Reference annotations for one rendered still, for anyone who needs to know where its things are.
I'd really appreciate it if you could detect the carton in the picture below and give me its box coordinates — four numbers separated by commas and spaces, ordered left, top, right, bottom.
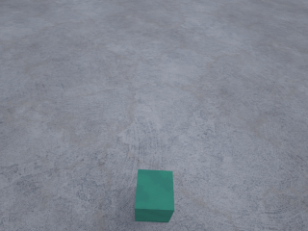
135, 169, 175, 223

